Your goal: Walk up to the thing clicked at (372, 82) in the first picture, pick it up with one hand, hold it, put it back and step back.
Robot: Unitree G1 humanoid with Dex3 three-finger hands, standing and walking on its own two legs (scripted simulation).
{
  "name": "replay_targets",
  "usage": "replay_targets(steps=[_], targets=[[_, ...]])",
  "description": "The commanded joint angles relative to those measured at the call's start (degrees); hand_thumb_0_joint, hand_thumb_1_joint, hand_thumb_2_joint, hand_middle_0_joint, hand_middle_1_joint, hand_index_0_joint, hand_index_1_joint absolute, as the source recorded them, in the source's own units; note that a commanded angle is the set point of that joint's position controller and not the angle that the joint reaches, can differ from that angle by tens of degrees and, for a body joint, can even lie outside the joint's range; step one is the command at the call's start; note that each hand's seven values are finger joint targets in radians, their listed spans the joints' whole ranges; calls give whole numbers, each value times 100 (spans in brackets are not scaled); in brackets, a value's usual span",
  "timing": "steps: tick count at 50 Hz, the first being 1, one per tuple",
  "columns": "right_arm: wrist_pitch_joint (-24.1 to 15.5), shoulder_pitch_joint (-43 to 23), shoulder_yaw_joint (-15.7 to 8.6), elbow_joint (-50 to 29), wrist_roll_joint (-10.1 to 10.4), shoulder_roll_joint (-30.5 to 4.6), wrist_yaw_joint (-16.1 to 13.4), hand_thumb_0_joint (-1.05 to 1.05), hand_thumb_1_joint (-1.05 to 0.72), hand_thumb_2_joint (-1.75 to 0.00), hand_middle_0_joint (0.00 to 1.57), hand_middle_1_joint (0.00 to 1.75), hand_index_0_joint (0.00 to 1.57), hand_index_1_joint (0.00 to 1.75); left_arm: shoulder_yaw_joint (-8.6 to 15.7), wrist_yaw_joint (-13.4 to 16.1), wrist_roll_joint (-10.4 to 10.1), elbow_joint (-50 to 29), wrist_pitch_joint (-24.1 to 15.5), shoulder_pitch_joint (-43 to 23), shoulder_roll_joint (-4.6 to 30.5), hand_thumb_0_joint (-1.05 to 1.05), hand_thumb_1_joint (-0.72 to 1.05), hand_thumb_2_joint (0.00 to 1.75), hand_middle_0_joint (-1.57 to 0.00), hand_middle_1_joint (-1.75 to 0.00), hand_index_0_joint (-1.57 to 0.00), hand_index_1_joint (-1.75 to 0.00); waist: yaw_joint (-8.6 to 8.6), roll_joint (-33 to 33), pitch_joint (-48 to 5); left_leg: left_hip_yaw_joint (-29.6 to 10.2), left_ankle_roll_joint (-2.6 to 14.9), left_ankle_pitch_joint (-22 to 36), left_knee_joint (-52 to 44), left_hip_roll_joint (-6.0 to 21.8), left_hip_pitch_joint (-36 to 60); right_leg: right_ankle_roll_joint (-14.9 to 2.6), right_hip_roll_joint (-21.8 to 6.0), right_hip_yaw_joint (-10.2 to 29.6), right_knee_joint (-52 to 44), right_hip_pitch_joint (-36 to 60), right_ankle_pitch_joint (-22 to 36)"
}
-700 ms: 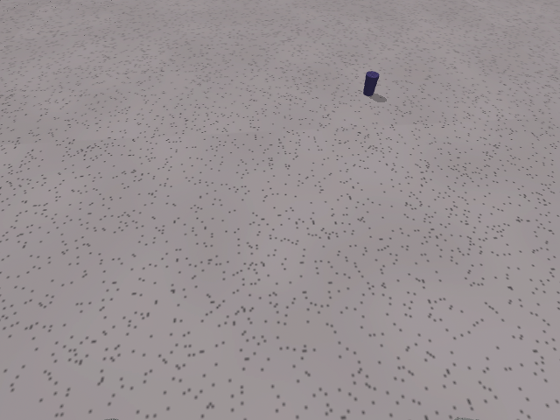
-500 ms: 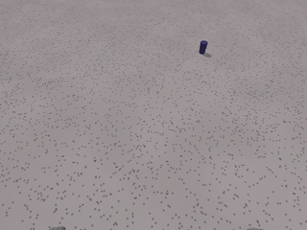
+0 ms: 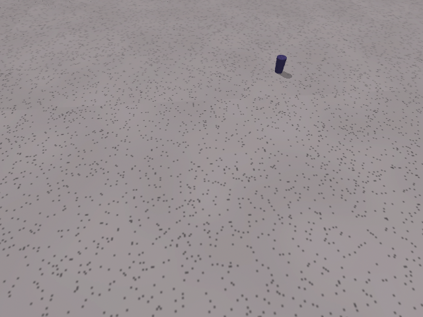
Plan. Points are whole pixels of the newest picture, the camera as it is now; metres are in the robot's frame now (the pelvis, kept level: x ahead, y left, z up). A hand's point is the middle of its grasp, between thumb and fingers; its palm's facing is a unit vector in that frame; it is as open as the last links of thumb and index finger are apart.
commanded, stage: stand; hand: left
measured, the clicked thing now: (280, 64) +2.07 -0.58 -0.71
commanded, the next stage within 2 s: walk up in 0.42 s
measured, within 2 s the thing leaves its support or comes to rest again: neither
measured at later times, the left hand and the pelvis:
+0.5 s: hand out of the picture +0.07 +0.26 -0.15, palm faces -0.10 -0.94 -0.32, open 7.4 cm; pelvis +0.00 +0.00 +0.00, yaw -5 degrees
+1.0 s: hand (156, 234) +0.31 +0.15 -0.13, palm faces -0.36 -0.82 -0.45, open 7.4 cm; pelvis +0.18 -0.10 -0.01, yaw -28 degrees
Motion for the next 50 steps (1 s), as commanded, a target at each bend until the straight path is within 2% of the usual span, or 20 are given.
replay_targets(steps=[1,20,21,22,23,24,25,26,28,30,33,35,37,38,39,40,41,42,45,50], targets=[[-132,-182,-221,-366,26,-1195,-78,0,-90,-90,20,30,20,30,208,109,1,-353,-106,-187,1227,0,90,90,-20,-30,-20,-30,-7,18,-522,-451,197,988,-190,655,100,-143,-752,571,-243,84,1062],[-147,-131,-222,-388,24,-1203,-72,0,-90,-90,20,30,20,30,227,96,-8,-376,-102,-176,1263,0,90,90,-20,-30,-20,-30,-1,17,-434,-462,196,810,-301,667,52,-160,-744,588,-268,75,869],[-350,-249,-849,-1183,-169,-2213,217,0,-90,-90,20,30,20,30,659,-206,70,-924,-114,324,2128,0,90,90,-20,-30,-20,-30,-111,568,-762,-60,503,-2314,763,616,873,-528,-802,1667,-52,-1520,-1952],[-363,-76,-860,-1075,-203,-2108,300,0,-90,-90,20,30,20,30,623,-300,64,-1049,-118,-237,2010,0,90,90,-20,-30,-20,-30,-428,364,-365,-218,683,-2847,739,628,1268,-406,-804,1696,-131,-2884,-2450],[-369,459,-898,-983,-217,-2101,319,0,-90,-90,20,30,20,30,608,-336,65,-1244,-111,-847,1828,0,90,90,-20,-30,-20,-30,-843,516,-150,-449,827,-3192,199,897,2175,-167,-538,1165,156,-4199,-2179],[-377,981,-974,-946,-141,-2194,306,0,-90,-90,20,30,20,30,606,-367,42,-1516,-146,-1614,1518,0,90,90,-20,-30,-20,-30,-1244,1494,-286,-1526,1172,-3620,-708,1955,2333,-142,-200,257,1918,-4673,-1554],[-403,552,-1003,-1129,-132,-2248,308,0,-90,-90,20,30,20,30,610,-363,74,-1563,-167,-1504,1520,0,90,90,-20,-30,-20,-30,-955,1436,-295,-1965,1452,-3057,-1169,2743,1790,-155,-477,217,3100,-4624,-1505],[-437,6,-1014,-1401,-129,-2224,307,0,-90,-90,20,30,20,30,612,-379,93,-1576,-187,-1182,1686,0,90,90,-20,-30,-20,-30,-583,953,-338,-1819,1374,-2578,-1279,2953,1272,-133,-831,305,3402,-4084,-1469],[-496,-142,-948,-1528,-171,-1951,323,0,-90,-90,20,30,20,30,638,-455,36,-1292,-178,-455,1755,0,90,90,-20,-30,-20,-30,-251,481,-617,-993,1178,-2464,-1228,2404,1010,-110,-932,299,3486,-3477,-1218],[-546,-805,-1001,-1769,-138,-2166,393,0,-90,-90,20,30,20,30,699,-608,-2,-1218,-40,116,1780,0,90,90,-20,-30,-20,-30,201,915,-490,-298,1060,-2763,-1229,2293,347,23,-1123,97,3414,-2904,-937],[-509,-1008,-986,-1885,-124,-2097,504,0,-90,-90,20,30,20,30,727,-672,-12,-1163,-61,210,1786,0,90,90,-20,-30,-20,-30,241,730,-290,833,869,-2396,-599,1690,-44,104,-1039,-339,2661,-2073,-339],[-454,-898,-975,-1880,-156,-2115,537,0,-90,-90,20,30,20,30,749,-673,7,-1208,-95,239,1756,0,90,90,-20,-30,-20,-30,206,541,-163,1185,867,-2610,-187,1483,-433,70,-853,-826,2457,-1585,-158],[-402,-1061,-952,-1918,-146,-2127,545,0,-90,-90,20,30,20,30,783,-608,3,-1087,-134,722,1786,0,90,90,-20,-30,-20,-30,492,145,-140,1411,799,-2988,710,1353,-1364,-31,-692,-989,2231,-585,-82],[-363,-1135,-876,-1981,-175,-1935,557,0,-90,-90,20,30,20,30,856,-532,13,-890,-178,1306,1998,0,90,90,-20,-30,-20,-30,754,-639,-159,1671,674,-2678,2193,939,-2035,-172,-492,-758,1969,86,-491],[-343,-1084,-689,-2119,-200,-1525,608,0,-90,-90,20,30,20,30,998,-393,22,-638,-246,2176,2392,0,90,90,-20,-30,-20,-30,1148,-1963,-257,1638,386,-2517,4406,349,-3253,-597,-575,522,1277,818,-2081],[-346,-1187,-552,-2322,-123,-1340,681,0,-90,-90,20,30,20,30,1058,-269,7,-755,-254,2325,2681,0,90,90,-20,-30,-20,-30,1133,-2347,188,936,147,-2631,5562,-49,-4447,-926,-1361,2825,-27,676,-4221],[-394,-1399,-591,-2508,-97,-1619,724,0,-90,-90,20,30,20,30,1040,-222,-76,-910,-265,2062,2886,0,90,90,-20,-30,-20,-30,977,-2071,158,-106,12,-2360,5631,-49,-4558,-1324,-2153,5178,-1495,482,-4891],[-480,-1513,-613,-2445,-76,-1839,714,0,-90,-90,20,30,20,30,977,-136,-110,-1026,-303,1599,2895,0,90,90,-20,-30,-20,-30,755,-1478,267,-469,10,-2088,5609,290,-4761,-1512,-2417,5404,-1721,550,-4669],[-451,-898,-622,-2112,1,-1978,732,0,-90,-90,20,30,20,30,845,87,-150,-1297,-436,810,2559,0,90,90,-20,-30,-20,-30,122,-716,-109,-705,141,-1123,5015,736,-4114,-1048,-1964,3368,-919,314,-2863],[-183,-650,-709,-2236,-174,-1927,906,0,-90,-90,20,30,20,30,763,102,-164,-1494,-699,520,2355,0,90,90,-20,-30,-20,-30,-178,-571,328,-222,-57,166,3682,531,-2995,-788,-1091,1684,-1238,-1389,-2082]])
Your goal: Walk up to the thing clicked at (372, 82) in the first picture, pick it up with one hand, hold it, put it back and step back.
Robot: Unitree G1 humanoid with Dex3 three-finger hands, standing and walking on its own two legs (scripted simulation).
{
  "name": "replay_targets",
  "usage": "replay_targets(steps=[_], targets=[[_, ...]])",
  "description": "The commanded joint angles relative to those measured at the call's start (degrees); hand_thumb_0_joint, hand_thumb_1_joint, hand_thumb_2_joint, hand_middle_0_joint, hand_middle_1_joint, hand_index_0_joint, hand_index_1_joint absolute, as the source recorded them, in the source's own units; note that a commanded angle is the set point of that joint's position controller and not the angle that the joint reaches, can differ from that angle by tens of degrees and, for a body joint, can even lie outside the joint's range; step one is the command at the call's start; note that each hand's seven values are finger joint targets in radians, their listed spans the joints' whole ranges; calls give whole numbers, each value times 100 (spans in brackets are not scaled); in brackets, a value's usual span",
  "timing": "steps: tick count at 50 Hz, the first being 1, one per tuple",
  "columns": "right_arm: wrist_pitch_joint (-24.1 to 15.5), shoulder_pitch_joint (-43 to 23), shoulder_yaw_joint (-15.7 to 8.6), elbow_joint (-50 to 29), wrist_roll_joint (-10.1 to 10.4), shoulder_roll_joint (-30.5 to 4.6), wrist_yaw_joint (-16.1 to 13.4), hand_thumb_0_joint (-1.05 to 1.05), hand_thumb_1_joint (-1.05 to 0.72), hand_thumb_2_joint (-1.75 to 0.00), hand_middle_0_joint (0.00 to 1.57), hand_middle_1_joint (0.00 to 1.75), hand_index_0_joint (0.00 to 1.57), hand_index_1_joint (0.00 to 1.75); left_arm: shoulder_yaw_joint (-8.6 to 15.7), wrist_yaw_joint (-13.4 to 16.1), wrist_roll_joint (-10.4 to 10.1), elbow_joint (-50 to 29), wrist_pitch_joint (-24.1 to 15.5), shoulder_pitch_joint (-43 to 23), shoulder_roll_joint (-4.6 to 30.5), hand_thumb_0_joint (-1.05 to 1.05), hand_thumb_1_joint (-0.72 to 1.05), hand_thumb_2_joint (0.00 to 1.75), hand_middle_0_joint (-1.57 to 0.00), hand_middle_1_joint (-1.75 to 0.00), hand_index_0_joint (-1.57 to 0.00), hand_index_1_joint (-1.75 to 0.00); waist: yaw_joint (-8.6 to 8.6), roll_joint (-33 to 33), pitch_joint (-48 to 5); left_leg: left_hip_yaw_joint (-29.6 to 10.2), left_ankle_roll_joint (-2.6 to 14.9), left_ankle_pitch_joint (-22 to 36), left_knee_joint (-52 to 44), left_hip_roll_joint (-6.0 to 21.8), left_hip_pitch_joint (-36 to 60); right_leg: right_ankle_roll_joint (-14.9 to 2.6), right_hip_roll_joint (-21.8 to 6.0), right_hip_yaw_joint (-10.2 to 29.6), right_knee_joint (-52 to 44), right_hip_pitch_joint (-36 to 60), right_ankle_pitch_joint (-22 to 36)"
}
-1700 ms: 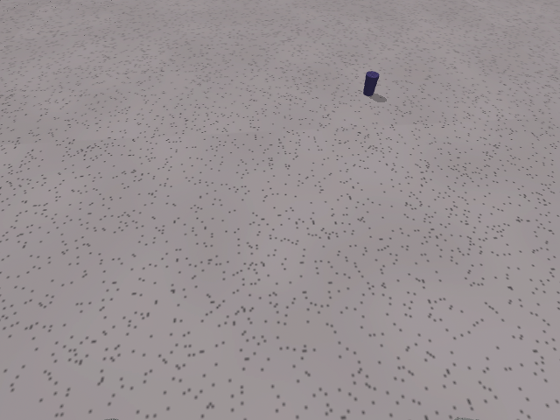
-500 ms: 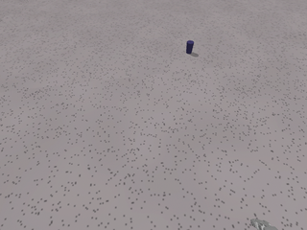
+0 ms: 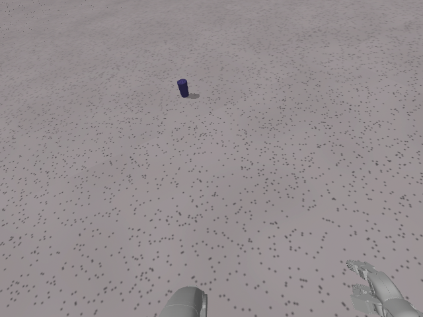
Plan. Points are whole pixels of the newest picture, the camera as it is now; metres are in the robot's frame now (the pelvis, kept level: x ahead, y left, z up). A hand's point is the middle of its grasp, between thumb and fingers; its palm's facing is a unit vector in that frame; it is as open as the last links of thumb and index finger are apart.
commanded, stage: walk up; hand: left
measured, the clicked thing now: (183, 88) +1.89 +0.48 -0.70
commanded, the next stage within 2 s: none
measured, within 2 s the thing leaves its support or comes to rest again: neither
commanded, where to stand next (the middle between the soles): +1.54 +0.77 m, yaw -71 degrees
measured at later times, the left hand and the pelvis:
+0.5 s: hand (115, 164) +0.55 +0.39 -0.11, palm faces -0.38 -0.79 -0.47, open 7.4 cm; pelvis +0.32 +0.14 +0.01, yaw -18 degrees
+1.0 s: hand (127, 119) +0.81 +0.43 -0.13, palm faces -0.47 -0.72 -0.52, open 7.4 cm; pelvis +0.64 +0.19 -0.02, yaw -31 degrees
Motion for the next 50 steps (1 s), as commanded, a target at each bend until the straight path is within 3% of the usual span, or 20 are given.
replay_targets(steps=[1,6,9,11,12,13,14,15,17,19,23,29,31,34,35,36,37,38,43,50], targets=[[-11,-446,-442,-804,-76,-1247,54,0,-90,-90,20,30,20,30,565,230,-70,-752,-404,-853,2310,0,90,90,-20,-30,-20,-30,-540,-1261,557,-80,-227,1233,-690,123,-130,-860,-871,1484,-2453,-1169,-1311],[-23,-897,-393,-1179,-97,-923,98,0,-90,-90,20,30,20,30,598,282,-11,-759,-446,-211,2227,0,90,90,-20,-30,-20,-30,-310,-915,158,-170,-340,1612,-1963,188,304,-907,-720,974,-1884,-500,208],[-15,-82,-530,-1043,-59,-943,63,0,-90,-90,20,30,20,30,634,344,92,-880,-374,-766,2371,0,90,90,-20,-30,-20,-30,-835,-1406,-280,-46,-205,1456,-2416,154,1708,-830,-974,996,-1237,-508,1119],[-16,1630,-786,-549,-70,-1261,-55,0,-90,-90,20,30,20,30,562,382,130,-1025,-291,-892,2197,0,90,90,-20,-30,-20,-30,-1594,-757,-998,-168,107,914,-2881,41,3576,-604,-807,780,1195,-988,1920],[-52,2510,-931,-389,-74,-1611,-217,0,-90,-90,20,30,20,30,429,372,205,-998,-264,-493,1765,0,90,90,-20,-30,-20,-30,-1916,261,-1362,-722,144,-161,-3211,234,4763,-362,-316,568,3083,-2036,717],[-94,2664,-1044,-461,-85,-1997,-350,0,-90,-90,20,30,20,30,160,388,138,-1041,-250,-217,1105,0,90,90,-20,-30,-20,-30,-1860,1686,-1352,-2464,-17,-1755,-3681,1436,5240,-293,270,450,4608,-3317,-1669],[-164,1370,-1048,-782,103,-2287,-422,0,-90,-90,20,30,20,30,170,460,-72,-948,-229,605,1269,0,90,90,-20,-30,-20,-30,-908,2030,-1234,-4364,286,-1945,-5129,1908,4950,-535,613,444,5199,-3914,-1500],[-131,612,-1061,-909,169,-2198,-435,0,-90,-90,20,30,20,30,170,526,-19,-730,-188,583,1494,0,90,90,-20,-30,-20,-30,-632,1544,-1029,-4567,584,-3175,-5495,2028,3846,-659,-58,726,5378,-3651,-794],[-132,153,-844,-1103,55,-1511,-414,0,-90,-90,20,30,20,30,397,358,-118,-560,-110,-51,2120,0,90,90,-20,-30,-20,-30,-635,575,-245,-2135,-107,-2120,-5255,1287,2224,-431,-383,667,4447,-2842,149],[-163,300,-746,-1004,0,-1161,-413,0,-90,-90,20,30,20,30,480,263,-207,-503,2,-14,2173,0,90,90,-20,-30,-20,-30,-575,542,-263,-830,-20,-924,-4802,794,2373,-282,-500,387,3654,-2659,562],[-184,1001,-698,-923,10,-974,-384,0,-90,-90,20,30,20,30,403,137,-113,-779,61,-650,1844,0,90,90,-20,-30,-20,-30,-863,-54,-64,-269,404,247,-4838,839,3057,-62,-375,98,2667,-2957,658],[-57,936,-699,-1243,-119,-963,-323,0,-90,-90,20,30,20,30,366,121,-143,-1137,123,-1422,1635,0,90,90,-20,-30,-20,-30,-902,-386,496,736,70,1275,-5062,609,2283,-144,-297,-838,1145,-2025,1348],[-41,981,-714,-1368,-111,-950,-374,0,-90,-90,20,30,20,30,388,141,-171,-1078,124,-1127,1637,0,90,90,-20,-30,-20,-30,-751,-632,212,934,-63,2600,-4225,553,2192,-228,-87,-1079,824,-1075,1418],[-2,573,-811,-1664,-125,-1127,-509,0,-90,-90,20,30,20,30,647,387,-112,-561,168,1165,1943,0,90,90,-20,-30,-20,-30,474,-1041,-1019,1278,-520,4842,-1082,118,1513,-463,213,-1319,-2,1766,1197],[25,884,-682,-1624,-126,-843,-534,0,-90,-90,20,30,20,30,777,529,-47,-409,145,1806,2188,0,90,90,-20,-30,-20,-30,759,-1873,-1150,843,-558,1463,610,-307,123,-737,-510,-51,-157,2824,1063],[56,1309,-566,-1713,-115,-666,-541,0,-90,-90,20,30,20,30,895,645,-6,-643,156,1629,2525,0,90,90,-20,-30,-20,-30,459,-2355,-1375,308,-701,-1935,1815,-696,-1522,-1644,-2140,2480,161,3601,930],[157,1458,-655,-1733,-72,-1191,-594,0,-90,-90,20,30,20,30,861,769,-38,-983,149,967,2625,0,90,90,-20,-30,-20,-30,164,-1410,-1638,-1052,-766,-1751,2729,-407,-2006,-2281,-2945,4556,-421,3220,-75],[176,1170,-733,-1735,-96,-1393,-632,0,-90,-90,20,30,20,30,833,885,-127,-1239,128,368,2699,0,90,90,-20,-30,-20,-30,21,-902,-1318,-1300,-754,-1413,3023,-95,-1900,-2408,-3069,4628,-1084,2318,-1263],[208,1113,-617,-1625,-160,-1036,-355,0,-90,-90,20,30,20,30,602,796,-17,-1384,-291,-642,2124,0,90,90,-20,-30,-20,-30,-903,-597,248,-562,-68,119,487,62,-173,-1126,-1105,1003,-699,-1107,2238],[398,599,-744,-1630,-54,-830,-12,0,-90,-90,20,30,20,30,658,737,267,-1190,-353,-488,2488,0,90,90,-20,-30,-20,-30,-735,-1800,2,-18,-22,1357,-1334,454,1430,-950,-890,290,-603,-2169,372]])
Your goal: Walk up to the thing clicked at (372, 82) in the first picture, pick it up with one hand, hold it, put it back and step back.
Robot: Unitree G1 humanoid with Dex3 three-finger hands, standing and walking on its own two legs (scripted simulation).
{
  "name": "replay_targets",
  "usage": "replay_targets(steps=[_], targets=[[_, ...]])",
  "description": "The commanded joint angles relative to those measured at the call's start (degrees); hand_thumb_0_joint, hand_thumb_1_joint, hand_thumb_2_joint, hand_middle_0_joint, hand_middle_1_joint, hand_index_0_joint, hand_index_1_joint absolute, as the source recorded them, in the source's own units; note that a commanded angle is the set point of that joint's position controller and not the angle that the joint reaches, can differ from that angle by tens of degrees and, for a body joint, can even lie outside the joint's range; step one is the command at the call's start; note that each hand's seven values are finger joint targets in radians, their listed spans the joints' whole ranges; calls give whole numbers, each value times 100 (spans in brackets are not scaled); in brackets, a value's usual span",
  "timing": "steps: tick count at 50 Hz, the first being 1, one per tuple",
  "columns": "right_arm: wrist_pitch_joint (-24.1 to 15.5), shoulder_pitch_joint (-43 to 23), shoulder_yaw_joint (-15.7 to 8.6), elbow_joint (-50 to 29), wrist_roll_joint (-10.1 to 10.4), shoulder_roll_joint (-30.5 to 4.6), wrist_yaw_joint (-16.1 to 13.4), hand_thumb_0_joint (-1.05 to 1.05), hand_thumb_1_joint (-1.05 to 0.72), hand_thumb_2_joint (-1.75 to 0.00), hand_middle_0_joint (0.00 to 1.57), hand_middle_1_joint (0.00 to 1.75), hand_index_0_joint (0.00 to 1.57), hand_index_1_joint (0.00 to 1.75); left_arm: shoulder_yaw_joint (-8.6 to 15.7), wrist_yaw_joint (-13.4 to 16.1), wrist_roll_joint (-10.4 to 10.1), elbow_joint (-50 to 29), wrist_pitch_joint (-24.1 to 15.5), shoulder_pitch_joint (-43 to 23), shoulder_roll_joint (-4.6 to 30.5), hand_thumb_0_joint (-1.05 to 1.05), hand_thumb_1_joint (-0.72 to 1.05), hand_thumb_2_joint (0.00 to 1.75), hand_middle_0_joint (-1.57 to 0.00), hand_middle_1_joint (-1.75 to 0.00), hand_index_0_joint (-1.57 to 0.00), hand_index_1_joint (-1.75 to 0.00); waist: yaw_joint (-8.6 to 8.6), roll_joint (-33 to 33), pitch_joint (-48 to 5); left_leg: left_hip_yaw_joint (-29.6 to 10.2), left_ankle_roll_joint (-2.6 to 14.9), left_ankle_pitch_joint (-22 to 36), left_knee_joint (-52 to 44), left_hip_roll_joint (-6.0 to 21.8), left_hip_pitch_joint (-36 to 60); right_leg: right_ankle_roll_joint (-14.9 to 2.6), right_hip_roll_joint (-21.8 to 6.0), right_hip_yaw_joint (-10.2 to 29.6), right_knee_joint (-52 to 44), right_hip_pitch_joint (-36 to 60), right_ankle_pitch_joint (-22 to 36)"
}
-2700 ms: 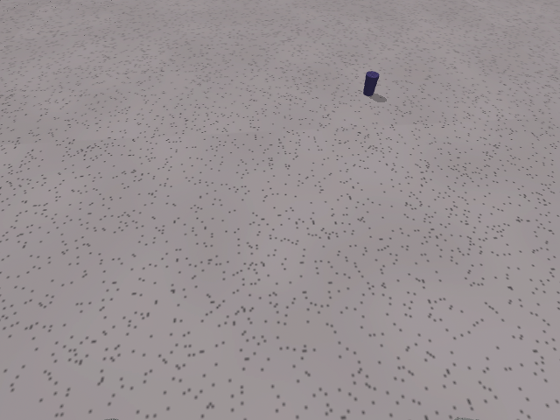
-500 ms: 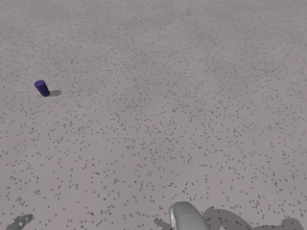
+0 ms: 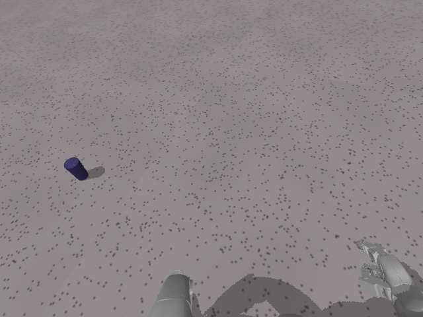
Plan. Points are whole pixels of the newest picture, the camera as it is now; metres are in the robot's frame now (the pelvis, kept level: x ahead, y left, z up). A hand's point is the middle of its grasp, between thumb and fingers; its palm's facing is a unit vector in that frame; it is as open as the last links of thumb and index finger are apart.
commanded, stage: walk up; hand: left
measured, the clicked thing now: (77, 169) +0.92 +0.89 -0.68
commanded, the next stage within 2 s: none
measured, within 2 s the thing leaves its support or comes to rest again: neither
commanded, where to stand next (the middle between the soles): +0.47 +0.96 m, yaw -40 degrees
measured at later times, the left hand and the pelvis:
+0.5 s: hand (43, 224) +0.33 +0.48 -0.12, palm faces -0.25 -0.78 -0.58, open 7.3 cm; pelvis +0.16 +0.20 -0.01, yaw -14 degrees
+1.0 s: hand out of the picture +0.45 +0.71 -0.15, palm faces -0.33 -0.74 -0.59, open 7.4 cm; pelvis +0.25 +0.43 -0.02, yaw -21 degrees
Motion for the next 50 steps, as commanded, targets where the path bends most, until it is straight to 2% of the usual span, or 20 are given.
replay_targets(steps=[1,3,5,6,7,8,12,18,20,22,23,24,26,32,39,42,43,44,46,50], targets=[[-48,334,-376,-228,0,-738,98,0,-90,-90,20,30,20,30,715,222,73,-564,-215,-628,2369,0,90,90,-20,-30,-20,-30,-436,-1874,-418,650,134,531,-845,-156,1965,-1152,-564,328,-1018,-1658,676],[-38,888,-485,-50,-60,-846,46,0,-90,-90,20,30,20,30,721,245,71,-588,-137,-925,2402,0,90,90,-20,-30,-20,-30,-926,-1724,-652,910,225,20,-1183,-360,2970,-1045,-684,379,-323,-2131,942],[-158,2016,-692,285,-205,-1406,-103,0,-90,-90,20,30,20,30,459,296,118,-522,-37,-327,1489,0,90,90,-20,-30,-20,-30,-1459,757,-1000,-115,315,-1603,-2517,-52,3978,-589,288,-95,2698,-2951,-304],[-232,1526,-690,200,-152,-1842,-194,0,-90,-90,20,30,20,30,370,335,15,-549,29,2,1168,0,90,90,-20,-30,-20,-30,-943,1873,-731,-1709,342,-1033,-3444,1001,3887,-557,879,19,3735,-3821,-1506],[-247,1059,-751,163,-21,-2056,-299,0,-90,-90,20,30,20,30,371,458,-34,-325,49,306,1328,0,90,90,-20,-30,-20,-30,-649,1886,-1003,-2609,664,-1427,-3953,1289,3816,-757,502,359,4344,-3673,-1352],[-228,713,-737,70,26,-1836,-345,0,-90,-90,20,30,20,30,371,452,-36,-241,36,207,1566,0,90,90,-20,-30,-20,-30,-523,1487,-856,-2290,706,-1763,-4029,1234,3189,-753,222,429,4361,-3452,-860],[-264,322,-407,9,-54,-1001,-432,0,-90,-90,20,30,20,30,511,306,-241,183,139,352,1861,0,90,90,-20,-30,-20,-30,-360,786,-763,-17,517,763,-3051,332,2958,-490,43,241,3254,-2705,60],[-196,533,-297,-67,-200,-659,-438,0,-90,-90,20,30,20,30,418,266,-237,-75,142,-5,1447,0,90,90,-20,-30,-20,-30,-497,154,-767,566,1146,2720,-2880,524,3083,-396,125,-519,1250,-1709,283],[-111,279,-274,-189,-215,-624,-429,0,-90,-90,20,30,20,30,449,280,-252,8,130,271,1396,0,90,90,-20,-30,-20,-30,-331,-50,-762,825,945,2301,-2509,390,2511,-510,188,-520,527,-731,902],[-53,-183,-217,-383,-137,-613,-391,0,-90,-90,20,30,20,30,641,366,-205,293,127,1289,1585,0,90,90,-20,-30,-20,-30,374,-607,-1100,1374,485,2262,-1165,38,1490,-696,247,-529,-554,1196,1962],[-53,42,-144,-403,-94,-436,-382,0,-90,-90,20,30,20,30,798,443,-148,313,129,1634,1959,0,90,90,-20,-30,-20,-30,619,-1355,-1253,1340,107,717,-95,-249,349,-934,-164,278,-647,2313,1621],[5,459,-96,-381,-118,-344,-398,0,-90,-90,20,30,20,30,886,520,-90,147,158,1559,2326,0,90,90,-20,-30,-20,-30,522,-2144,-1289,1069,-199,-2139,1121,-706,-821,-1482,-1518,2412,-1166,2616,676],[235,1057,-364,-145,-196,-1052,-453,0,-90,-90,20,30,20,30,796,576,-155,-483,181,5,2373,0,90,90,-20,-30,-20,-30,-109,-1125,-611,-108,-490,-2101,2642,-502,-674,-2305,-2589,4081,-2003,686,-1477],[281,1121,-356,234,-169,-1046,-191,0,-90,-90,20,30,20,30,833,400,41,-656,29,-757,2220,0,90,90,-20,-30,-20,-30,-452,-1333,-50,71,59,-778,2100,-359,569,-1226,-916,1370,-1593,-1501,-1228],[300,760,-433,52,-150,-972,-100,0,-90,-90,20,30,20,30,1057,332,208,-710,62,-592,2648,0,90,90,-20,-30,-20,-30,-162,-2097,-191,584,111,-1660,365,-328,1099,-1332,-779,1271,-1008,-1762,-1330],[172,1801,-552,356,-157,-972,-219,0,-90,-90,20,30,20,30,944,318,182,-793,101,-1011,2394,0,90,90,-20,-30,-20,-30,-787,-1423,-702,863,303,-1356,-1525,-526,2437,-1102,-631,940,319,-2074,-497],[102,2264,-623,512,-291,-1122,-284,0,-90,-90,20,30,20,30,797,352,132,-799,147,-1022,1895,0,90,90,-20,-30,-20,-30,-1132,-227,-595,534,217,-1577,-2274,-714,2951,-767,91,638,1918,-2778,-579],[48,2156,-667,369,-400,-1543,-368,0,-90,-90,20,30,20,30,556,401,67,-803,182,-805,1163,0,90,90,-20,-30,-20,-30,-1085,1627,-213,-1216,279,-1907,-3246,330,2713,-508,1171,-60,3633,-4043,-1854],[-18,778,-702,30,-176,-2160,-460,0,-90,-90,20,30,20,30,522,584,-7,-764,122,-891,1614,0,90,90,-20,-30,-20,-30,-559,1696,-27,-2892,1232,-1497,-3876,1298,1851,-706,674,550,3920,-3737,-1441],[-70,652,-417,-161,-245,-1084,-549,0,-90,-90,20,30,20,30,663,420,-272,-152,127,-177,1831,0,90,90,-20,-30,-20,-30,-365,564,-186,-431,1051,1943,-2139,265,2693,-477,497,99,3296,-3106,-555]])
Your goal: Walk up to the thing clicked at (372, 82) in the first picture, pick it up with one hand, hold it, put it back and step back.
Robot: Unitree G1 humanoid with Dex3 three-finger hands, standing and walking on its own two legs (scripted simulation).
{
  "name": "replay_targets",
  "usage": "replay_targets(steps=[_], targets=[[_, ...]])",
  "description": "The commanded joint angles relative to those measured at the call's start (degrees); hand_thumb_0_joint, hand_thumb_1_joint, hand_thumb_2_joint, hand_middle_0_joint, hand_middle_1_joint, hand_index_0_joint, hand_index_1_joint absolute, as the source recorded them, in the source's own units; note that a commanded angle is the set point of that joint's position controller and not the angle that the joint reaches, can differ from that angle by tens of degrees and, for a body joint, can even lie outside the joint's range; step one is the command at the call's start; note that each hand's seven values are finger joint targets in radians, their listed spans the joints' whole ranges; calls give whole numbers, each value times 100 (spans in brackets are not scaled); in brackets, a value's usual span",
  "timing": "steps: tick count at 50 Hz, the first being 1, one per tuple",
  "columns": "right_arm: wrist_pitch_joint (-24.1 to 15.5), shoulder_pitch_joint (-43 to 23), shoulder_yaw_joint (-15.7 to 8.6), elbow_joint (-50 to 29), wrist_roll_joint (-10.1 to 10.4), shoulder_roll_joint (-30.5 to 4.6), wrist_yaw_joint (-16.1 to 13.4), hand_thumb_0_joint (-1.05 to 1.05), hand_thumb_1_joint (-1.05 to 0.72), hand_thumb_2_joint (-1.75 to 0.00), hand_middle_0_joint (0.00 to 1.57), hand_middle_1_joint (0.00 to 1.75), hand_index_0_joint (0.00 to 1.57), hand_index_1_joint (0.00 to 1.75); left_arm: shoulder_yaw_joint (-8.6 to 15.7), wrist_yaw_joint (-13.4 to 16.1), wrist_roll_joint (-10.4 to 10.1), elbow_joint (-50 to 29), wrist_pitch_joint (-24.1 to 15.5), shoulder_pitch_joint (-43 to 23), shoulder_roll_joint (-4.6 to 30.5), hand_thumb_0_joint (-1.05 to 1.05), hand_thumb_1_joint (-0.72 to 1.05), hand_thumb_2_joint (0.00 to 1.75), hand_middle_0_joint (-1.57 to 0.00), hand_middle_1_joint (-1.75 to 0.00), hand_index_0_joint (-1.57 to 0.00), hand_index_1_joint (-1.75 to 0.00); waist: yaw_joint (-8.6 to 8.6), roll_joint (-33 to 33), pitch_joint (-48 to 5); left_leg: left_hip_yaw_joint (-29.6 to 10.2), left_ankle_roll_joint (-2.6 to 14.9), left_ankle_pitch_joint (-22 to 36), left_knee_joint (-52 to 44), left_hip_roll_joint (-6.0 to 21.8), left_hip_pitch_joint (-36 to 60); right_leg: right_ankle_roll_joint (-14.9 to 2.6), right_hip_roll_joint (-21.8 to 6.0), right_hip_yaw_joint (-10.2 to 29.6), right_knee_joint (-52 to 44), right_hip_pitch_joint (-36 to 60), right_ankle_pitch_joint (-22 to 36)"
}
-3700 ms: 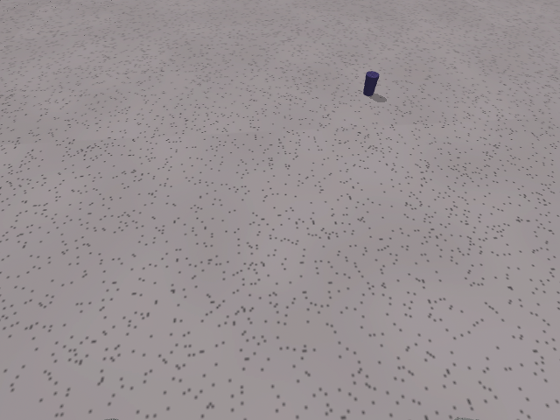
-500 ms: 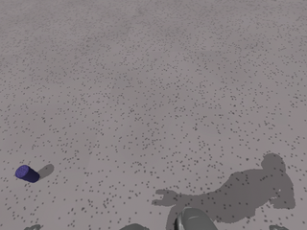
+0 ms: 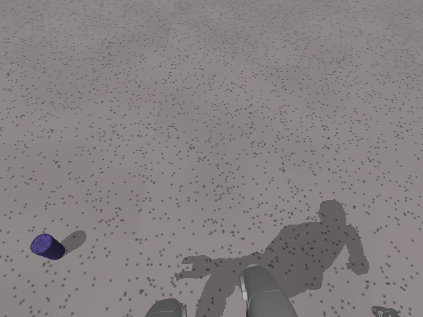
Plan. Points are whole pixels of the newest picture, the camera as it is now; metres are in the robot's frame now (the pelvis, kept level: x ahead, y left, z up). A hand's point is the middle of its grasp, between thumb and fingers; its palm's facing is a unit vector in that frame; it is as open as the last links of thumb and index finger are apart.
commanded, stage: walk up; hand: left
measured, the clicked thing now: (49, 248) +0.45 +0.68 -0.66
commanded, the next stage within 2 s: none
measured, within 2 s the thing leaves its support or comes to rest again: neither
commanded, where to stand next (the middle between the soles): +0.01 +0.58 m, yaw -18 degrees
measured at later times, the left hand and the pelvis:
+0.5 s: hand out of the picture +0.10 +0.52 -0.09, palm faces -0.11 -0.76 -0.64, open 7.4 cm; pelvis +0.00 +0.20 +0.00, yaw -7 degrees
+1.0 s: hand out of the picture +0.11 +0.68 -0.12, palm faces -0.26 -0.81 -0.53, open 7.3 cm; pelvis -0.04 +0.42 +0.00, yaw -13 degrees
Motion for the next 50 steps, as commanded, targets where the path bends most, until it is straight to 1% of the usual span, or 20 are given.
replay_targets(steps=[1,5,8,9,10,12,16,19,25,28,29,30,32,35,42,45,46,47,49,50], targets=[[-249,-284,-376,-766,23,-1306,-193,0,-90,-90,20,30,20,30,225,35,-199,-326,-201,552,1080,0,90,90,-20,-30,-20,-30,63,1295,-462,-1166,943,4174,-1786,796,1597,105,-10,-549,-459,-562,255],[-138,-27,-330,-950,-12,-1117,-204,0,-90,-90,20,30,20,30,159,6,-213,-585,-178,541,837,0,90,90,-20,-30,-20,-30,-18,1303,-628,-795,864,4613,-1656,788,1647,85,-23,-901,-1992,391,732],[-80,-674,-224,-1318,130,-915,-160,0,-90,-90,20,30,20,30,312,116,-106,-260,-206,2022,1030,0,90,90,-20,-30,-20,-30,952,274,-1123,-150,325,4168,-18,288,222,-165,-220,-626,-4123,3110,2582],[-87,-318,-154,-1317,189,-667,-143,0,-90,-90,20,30,20,30,437,166,-17,-321,-212,2123,1381,0,90,90,-20,-30,-20,-30,1005,-733,-1204,-228,-24,1661,1045,-101,-1192,-425,-934,819,-4212,4252,2830],[-46,261,-137,-1249,183,-712,-158,0,-90,-90,20,30,20,30,466,197,53,-624,-182,1815,1548,0,90,90,-20,-30,-20,-30,686,-860,-1655,-670,-299,-550,1961,-188,-1999,-1151,-2395,2842,-4224,4689,2357],[79,400,-337,-1122,96,-1216,-289,0,-90,-90,20,30,20,30,427,236,29,-1024,-166,728,1535,0,90,90,-20,-30,-20,-30,405,-347,-1262,-1083,-303,-658,3036,-69,-2085,-1897,-3107,3457,-4628,3473,1604],[97,-43,-368,-980,105,-1262,-94,0,-90,-90,20,30,20,30,360,134,62,-1094,-272,387,1338,0,90,90,-20,-30,-20,-30,272,-346,-242,-1084,-18,381,2785,37,-1341,-1055,-1729,1532,-4498,1460,661],[148,150,-346,-867,87,-1149,37,0,-90,-90,20,30,20,30,453,31,154,-1127,-268,214,1495,0,90,90,-20,-30,-20,-30,219,-884,-222,-736,-37,599,2395,106,-1062,-927,-1280,831,-4287,1002,173],[173,-213,-369,-986,149,-1151,125,0,-90,-90,20,30,20,30,618,-23,311,-1125,-239,285,1945,0,90,90,-20,-30,-20,-30,435,-1677,-253,-276,79,-54,769,225,-440,-862,-1230,934,-4039,561,-279],[100,721,-498,-631,141,-1262,79,0,-90,-90,20,30,20,30,528,-20,256,-1134,-177,-140,1822,0,90,90,-20,-30,-20,-30,-127,-1210,-744,61,190,28,-580,-40,977,-563,-1111,626,-3191,7,135],[37,1316,-581,-463,34,-1380,33,0,-90,-90,20,30,20,30,414,37,256,-1121,-140,-130,1407,0,90,90,-20,-30,-20,-30,-539,-244,-852,-407,205,-109,-1350,-93,1494,-259,-652,344,-1654,-519,302],[-29,1330,-612,-509,-58,-1772,-44,0,-90,-90,20,30,20,30,186,79,150,-1100,-99,-14,665,0,90,90,-20,-30,-20,-30,-566,1741,-369,-1953,332,-241,-2494,766,1153,2,550,-516,147,-1601,-776],[-91,-162,-617,-821,135,-2401,-166,0,-90,-90,20,30,20,30,169,273,134,-1124,-155,-352,1060,0,90,90,-20,-30,-20,-30,-125,2132,61,-4075,1218,15,-3572,1871,-253,-125,314,113,944,-1262,-721],[-130,-534,-365,-1001,40,-1422,-252,0,-90,-90,20,30,20,30,306,131,-123,-541,-106,320,1280,0,90,90,-20,-30,-20,-30,163,954,269,-1989,670,1224,-2531,834,-26,-3,243,125,775,-836,185],[-93,45,-261,-1020,30,-1034,-227,0,-90,-90,20,30,20,30,186,50,-211,-694,-113,700,852,0,90,90,-20,-30,-20,-30,85,1330,-686,-1151,914,4292,-1696,796,1545,105,-9,-603,-1818,550,403],[12,-475,-189,-1296,104,-848,-167,0,-90,-90,20,30,20,30,253,119,-123,-449,-152,1732,901,0,90,90,-20,-30,-20,-30,748,476,-964,-650,435,3797,-684,408,423,-74,-180,-544,-4065,2749,2064],[16,-224,-144,-1274,183,-636,-149,0,-90,-90,20,30,20,30,359,156,-41,-479,-163,1707,1200,0,90,90,-20,-30,-20,-30,774,-233,-1051,-528,37,2686,115,45,-438,-254,-583,304,-4193,3663,2429],[27,194,-101,-1254,183,-501,-142,0,-90,-90,20,30,20,30,446,180,51,-725,-154,1499,1472,0,90,90,-20,-30,-20,-30,607,-1181,-1267,-545,-334,-620,1266,-315,-1846,-920,-2151,2450,-3987,4430,2859],[148,333,-329,-1200,45,-1122,-302,0,-90,-90,20,30,20,30,447,245,67,-1124,-149,567,1579,0,90,90,-20,-30,-20,-30,390,-558,-1070,-1328,-322,-856,2775,-76,-1973,-1970,-3264,3471,-4345,3196,2676],[147,46,-381,-1098,54,-1308,-289,0,-90,-90,20,30,20,30,409,243,-14,-1144,-188,327,1399,0,90,90,-20,-30,-20,-30,391,76,-669,-1528,-261,-505,3065,7,-1751,-1865,-2946,2976,-4556,2346,1911]])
